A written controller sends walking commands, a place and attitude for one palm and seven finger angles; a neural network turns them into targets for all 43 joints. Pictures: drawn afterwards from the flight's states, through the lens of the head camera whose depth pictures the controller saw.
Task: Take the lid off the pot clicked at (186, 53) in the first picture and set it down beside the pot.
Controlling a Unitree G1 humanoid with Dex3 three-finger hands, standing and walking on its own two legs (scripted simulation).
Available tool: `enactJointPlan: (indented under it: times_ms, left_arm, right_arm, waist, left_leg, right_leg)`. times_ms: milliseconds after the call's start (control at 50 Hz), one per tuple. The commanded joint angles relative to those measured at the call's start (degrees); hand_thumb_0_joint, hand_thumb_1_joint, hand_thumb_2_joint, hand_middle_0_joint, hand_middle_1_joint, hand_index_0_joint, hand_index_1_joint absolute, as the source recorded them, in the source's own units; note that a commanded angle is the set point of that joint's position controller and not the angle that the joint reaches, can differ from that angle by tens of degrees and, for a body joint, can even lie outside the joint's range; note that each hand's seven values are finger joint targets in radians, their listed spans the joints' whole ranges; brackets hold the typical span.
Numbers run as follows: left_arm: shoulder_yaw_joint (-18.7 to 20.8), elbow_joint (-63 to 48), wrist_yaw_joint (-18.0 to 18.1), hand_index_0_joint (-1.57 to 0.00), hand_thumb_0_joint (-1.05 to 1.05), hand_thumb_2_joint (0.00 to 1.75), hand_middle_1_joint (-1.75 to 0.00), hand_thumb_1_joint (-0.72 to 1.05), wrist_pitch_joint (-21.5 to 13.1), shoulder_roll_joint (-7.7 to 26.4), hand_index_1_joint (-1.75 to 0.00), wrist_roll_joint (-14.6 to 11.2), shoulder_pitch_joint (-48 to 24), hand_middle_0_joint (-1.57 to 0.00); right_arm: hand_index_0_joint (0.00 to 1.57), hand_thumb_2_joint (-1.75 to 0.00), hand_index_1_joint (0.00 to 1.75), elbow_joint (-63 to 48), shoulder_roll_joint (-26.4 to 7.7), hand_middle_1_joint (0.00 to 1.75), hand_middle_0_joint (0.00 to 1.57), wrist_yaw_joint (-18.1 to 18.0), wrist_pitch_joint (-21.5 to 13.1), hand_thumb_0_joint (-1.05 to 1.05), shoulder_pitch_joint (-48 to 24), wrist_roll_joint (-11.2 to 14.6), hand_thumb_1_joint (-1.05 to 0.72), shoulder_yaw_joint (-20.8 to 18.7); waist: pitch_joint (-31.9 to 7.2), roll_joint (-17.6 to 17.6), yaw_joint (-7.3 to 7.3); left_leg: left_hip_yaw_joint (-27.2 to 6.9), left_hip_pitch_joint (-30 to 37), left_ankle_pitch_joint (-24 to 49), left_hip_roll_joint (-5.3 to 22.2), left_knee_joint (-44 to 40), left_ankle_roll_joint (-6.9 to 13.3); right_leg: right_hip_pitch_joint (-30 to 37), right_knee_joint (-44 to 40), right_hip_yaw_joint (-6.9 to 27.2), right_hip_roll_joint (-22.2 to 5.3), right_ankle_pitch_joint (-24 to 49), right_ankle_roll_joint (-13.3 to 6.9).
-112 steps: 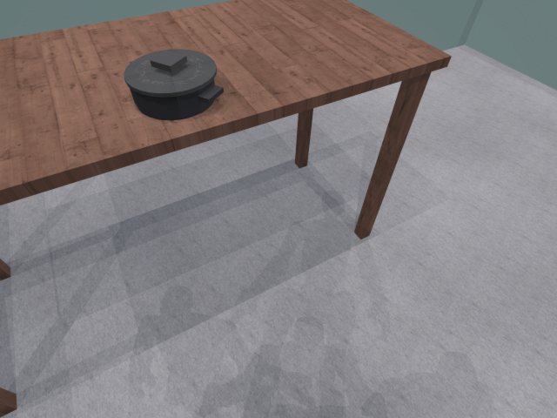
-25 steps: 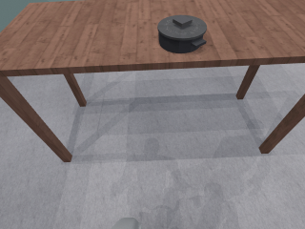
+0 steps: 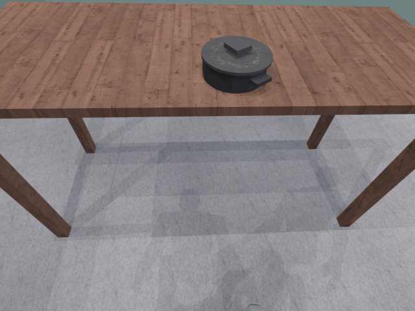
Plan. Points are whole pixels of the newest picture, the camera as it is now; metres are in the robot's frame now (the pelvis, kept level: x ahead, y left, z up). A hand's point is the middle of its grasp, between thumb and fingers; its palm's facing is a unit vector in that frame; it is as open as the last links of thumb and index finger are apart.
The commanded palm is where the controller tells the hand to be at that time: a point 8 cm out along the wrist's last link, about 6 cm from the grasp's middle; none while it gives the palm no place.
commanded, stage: take the last steps up to it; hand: left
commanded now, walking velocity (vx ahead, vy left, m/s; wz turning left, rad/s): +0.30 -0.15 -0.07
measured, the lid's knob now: (237, 46) +0.69 -0.03 +0.16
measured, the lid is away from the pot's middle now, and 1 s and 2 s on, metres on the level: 0.00 0.00 0.00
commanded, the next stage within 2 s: come to a stop and stand still in 0.38 s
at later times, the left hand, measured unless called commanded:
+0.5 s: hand (164, 277) +0.22 +0.12 -0.18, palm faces -0.04 -0.99 -0.14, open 7.3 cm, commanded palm none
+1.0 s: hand (180, 238) +0.31 +0.09 -0.17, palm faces +0.02 -0.96 -0.26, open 7.3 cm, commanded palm none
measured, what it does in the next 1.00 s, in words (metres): walks ahead: right foot, then left foot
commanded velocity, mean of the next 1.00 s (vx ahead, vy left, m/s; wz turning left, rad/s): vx -0.02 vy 0.00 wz -0.01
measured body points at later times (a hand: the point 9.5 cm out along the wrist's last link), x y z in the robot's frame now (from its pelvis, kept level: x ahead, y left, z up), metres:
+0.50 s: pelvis +0.18 -0.06 +0.00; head +0.21 -0.03 +0.45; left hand +0.22 +0.17 -0.17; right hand +0.20 -0.29 -0.14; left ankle +0.18 +0.04 -0.73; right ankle +0.13 -0.17 -0.66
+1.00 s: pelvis +0.24 -0.11 +0.00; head +0.29 -0.11 +0.44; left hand +0.31 +0.14 -0.15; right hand +0.37 -0.38 -0.13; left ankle +0.22 +0.01 -0.67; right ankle +0.29 -0.26 -0.73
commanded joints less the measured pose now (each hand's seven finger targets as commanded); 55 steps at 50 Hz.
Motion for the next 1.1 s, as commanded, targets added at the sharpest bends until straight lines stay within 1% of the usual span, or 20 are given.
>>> enactJointPlan:
  times_ms: [0,20,40,120,300,320,360,380,500,580,640,680,700,820,960,980,1020,1040,1060,1080]
  left_arm:
    - [1.9,0.1,0.2,-0.2,0.0,0.9,-0.3,0.9,-2.4,6.6,-0.3,0.0,11.1,-0.2]
    - [3.2,2.0,1.1,-0.2,0.0,0.9,-0.3,0.9,-3.3,12.3,-0.3,0.3,17.6,-0.2]
    - [3.3,2.1,2.1,-0.2,0.0,0.9,-0.3,0.9,-3.3,14.7,-0.3,-0.6,19.7,-0.2]
    - [0.8,-2.2,4.0,-0.2,0.0,0.9,-0.3,0.9,-3.8,6.7,-0.3,-0.1,1.7,-0.2]
    - [0.1,-1.3,3.3,-0.2,0.0,0.9,-0.3,0.9,-3.0,4.9,-0.3,-0.7,0.3,-0.2]
    - [-0.2,-1.6,3.0,-0.2,0.0,0.9,-0.3,0.9,-2.8,3.3,-0.3,-1.0,0.7,-0.2]
    - [-0.6,-5.1,2.2,-0.2,0.0,0.9,-0.3,0.9,-2.9,0.3,-0.3,-0.6,-0.5,-0.2]
    - [0.2,-5.7,2.3,-0.2,0.0,0.9,-0.3,0.9,-2.4,3.1,-0.3,0.6,-4.6,-0.2]
    - [-0.3,-3.4,2.1,-0.2,0.0,0.9,-0.3,0.9,-1.2,-0.6,-0.3,-0.3,-1.4,-0.2]
    - [-1.4,-3.3,3.3,-0.2,0.0,0.9,-0.3,0.9,-1.5,-1.5,-0.3,-0.6,-1.4,-0.2]
    - [0.1,-3.1,4.1,-0.2,0.0,0.9,-0.3,0.9,-2.4,5.3,-0.3,-0.1,3.1,-0.2]
    - [1.9,-2.5,4.8,-0.2,0.0,0.9,-0.3,0.9,-2.6,12.5,-0.3,0.0,7.5,-0.2]
    - [2.2,-2.1,5.3,-0.2,0.0,0.9,-0.3,0.9,-2.7,12.8,-0.3,-0.2,9.1,-0.2]
    - [1.9,-6.2,7.2,-0.2,0.0,0.9,-0.3,0.9,-1.4,10.1,-0.3,0.0,-1.1,-0.2]
    - [2.1,-9.7,6.5,-0.2,0.0,0.9,-0.3,0.9,-0.8,12.0,-0.3,1.0,-5.3,-0.2]
    - [1.7,-10.9,8.6,-0.2,0.0,0.9,-0.3,0.9,-1.9,12.1,-0.3,0.5,-6.3,-0.2]
    - [0.2,-11.3,7.4,-0.2,0.0,0.9,-0.3,0.9,-0.4,9.3,-0.3,-0.7,-3.3,-0.2]
    - [-0.4,-12.0,6.6,-0.2,0.0,0.9,-0.3,0.9,1.0,6.9,-0.3,-0.6,-2.9,-0.2]
    - [-0.4,-13.2,6.5,-0.2,0.0,0.9,-0.3,0.9,2.0,4.8,-0.3,-0.7,-2.4,-0.2]
    - [-0.6,-12.4,6.3,-0.2,0.0,0.9,-0.3,0.9,2.4,5.7,-0.3,-0.1,-5.1,-0.2]
  right_arm:
    - [0.2,-0.9,0.3,-3.1,-10.5,0.3,0.2,-0.6,-0.9,0.0,-2.0,0.4,-0.9,-2.1]
    - [0.2,-0.9,0.3,-3.7,-6.1,0.3,0.2,-0.1,-1.1,0.0,0.2,1.2,-0.9,-0.9]
    - [0.2,-0.9,0.3,-6.1,-4.5,0.3,0.2,0.0,-0.7,0.0,-1.7,1.7,-0.9,-0.2]
    - [0.2,-0.9,0.3,-5.3,-4.1,0.3,0.2,0.7,-0.1,0.0,-4.3,0.7,-0.9,-0.7]
    - [0.2,-0.9,0.3,-3.6,-1.4,0.3,0.2,0.3,-0.7,0.0,3.0,0.6,-0.9,0.0]
    - [0.2,-0.9,0.3,-2.3,-3.6,0.3,0.2,-0.1,-1.1,0.0,6.1,0.5,-0.9,-0.4]
    - [0.2,-0.9,0.3,-2.6,-12.5,0.3,0.2,-1.2,-1.0,0.0,11.9,-0.3,-0.9,-2.9]
    - [0.2,-0.9,0.3,-2.0,-11.1,0.3,0.2,-1.5,-1.0,0.0,10.9,-0.2,-0.9,-2.3]
    - [0.2,-0.9,0.3,-4.0,-6.4,0.3,0.2,-2.1,-2.3,0.0,1.1,0.6,-0.9,-0.2]
    - [0.2,-0.9,0.3,-3.5,-7.1,0.3,0.2,-1.6,-0.4,0.0,-1.4,0.7,-0.9,-0.6]
    - [0.2,-0.9,0.3,-4.3,-6.7,0.3,0.2,-1.0,1.3,0.0,-0.7,1.1,-0.9,-1.9]
    - [0.2,-0.9,0.3,-5.4,-3.4,0.3,0.2,-0.9,2.5,0.0,1.0,1.9,-0.9,-2.4]
    - [0.2,-0.9,0.3,-5.9,-2.9,0.3,0.2,-1.3,2.8,0.0,-2.1,2.3,-0.9,-2.4]
    - [0.2,-0.9,0.3,-8.1,-4.7,0.3,0.2,0.1,5.9,0.0,-9.2,1.3,-0.9,-2.5]
    - [0.2,-0.9,0.3,-11.1,-4.4,0.3,0.2,1.2,5.1,0.0,-10.6,1.8,-0.9,-1.6]
    - [0.2,-0.9,0.3,-14.9,-7.3,0.3,0.2,1.0,2.5,0.0,-4.3,3.1,-0.9,-1.9]
    - [0.2,-0.9,0.3,-16.8,-8.7,0.3,0.2,0.8,2.3,0.0,-4.6,1.7,-0.9,-1.8]
    - [0.2,-0.9,0.3,-19.6,-11.6,0.3,0.2,0.8,2.5,0.0,-7.5,0.9,-0.9,-2.5]
    - [0.2,-0.9,0.3,-21.9,-15.3,0.3,0.2,0.6,3.7,0.0,-9.5,0.2,-0.9,-2.6]
    - [0.2,-0.9,0.3,-21.3,-12.0,0.3,0.2,0.5,3.8,0.0,-10.8,0.0,-0.9,-2.0]
  waist:
    - [-0.4,2.4,5.62]
    - [-5.7,-13.9,7.86]
    - [-8.1,-20.0,8.2]
    - [-2.3,0.4,0.13]
    - [-0.6,-1.3,-3.26]
    - [-1.2,3.5,-4.39]
    - [0.3,17.2,-6.53]
    - [4.3,13.2,-6.38]
    - [-1.7,10.1,-0.17]
    - [-3.7,12.6,-0.58]
    - [-6.4,5.4,1.12]
    - [-11.3,-10.3,2.84]
    - [-13.6,-13.3,4.93]
    - [-8.6,-8.1,2.37]
    - [-7.6,-10.9,0.94]
    - [-22.7,-2.6,-3.67]
    - [-17.5,11.0,-2.35]
    - [-11.1,23.5,-0.83]
    - [-3.1,21.7,-0.86]
    - [1.8,15.5,-1.12]
  left_leg:
    - [-0.5,-18.9,3.9,5.9,10.4,7.4]
    - [5.2,-29.7,-2.8,-0.6,30.9,5.2]
    - [1.8,-34.7,-16.9,-2.8,45.7,5.9]
    - [-3.7,-30.5,-4.5,3.6,47.9,5.4]
    - [4.6,-9.8,7.9,-0.7,8.7,3.8]
    - [0.9,-3.9,7.0,1.8,4.3,4.5]
    - [-32.7,2.1,1.2,24.7,-10.5,16.1]
    - [-31.8,-3.4,5.0,25.1,-11.1,16.7]
    - [-3.4,-3.7,46.0,13.3,-4.2,11.9]
    - [0.9,-3.7,49.2,9.3,1.6,8.9]
    - [1.5,-9.7,32.5,5.2,10.8,4.3]
    - [3.6,-22.8,-13.4,-4.9,30.2,0.8]
    - [-1.5,-25.7,-20.6,-5.3,39.6,1.4]
    - [-8.4,-30.6,-8.2,-4.8,52.1,0.1]
    - [-4.7,-21.0,-6.3,-4.5,31.9,1.1]
    - [-5.1,-19.2,-11.8,-4.0,16.9,0.1]
    - [-2.7,-6.4,14.6,-2.4,2.2,2.3]
    - [-16.8,-6.3,15.6,7.9,-2.2,7.1]
    - [-23.1,-18.5,8.2,14.0,-3.0,14.2]
    - [-22.1,-26.2,0.8,10.4,-5.1,13.8]
  right_leg:
    - [24.1,-9.9,-1.4,3.7,-1.1,-2.6]
    - [34.5,-18.3,18.0,-7.7,-14.3,-8.1]
    - [33.6,-29.0,34.2,-15.9,-19.8,-12.1]
    - [14.5,-27.4,18.2,-11.1,-9.8,-13.1]
    - [9.8,-18.8,6.7,-2.8,0.7,-9.8]
    - [6.4,-10.4,5.1,0.0,1.5,-8.0]
    - [-12.0,16.0,0.1,6.8,-17.4,-2.8]
    - [-14.0,24.7,5.2,3.8,-15.4,-2.5]
    - [-6.1,17.0,4.0,0.6,-4.1,1.0]
    - [5.7,-3.1,-2.3,4.0,2.2,1.1]
    - [18.7,-11.3,0.0,0.5,32.3,0.5]
    - [30.1,-8.6,13.9,-17.8,77.6,-9.1]
    - [31.2,-9.9,16.5,-20.3,81.1,-12.4]
    - [20.9,-14.0,12.5,-16.8,50.7,-12.2]
    - [12.4,-16.3,11.2,-14.0,28.4,-10.6]
    - [31.5,-7.7,15.5,-15.0,53.7,-8.0]
    - [13.3,1.4,3.2,-5.1,13.6,-2.3]
    - [-0.7,9.4,-1.0,2.5,-13.9,0.3]
    - [-3.5,19.6,2.4,4.3,-20.1,-0.1]
    - [-3.2,25.8,5.4,5.9,-16.8,-0.9]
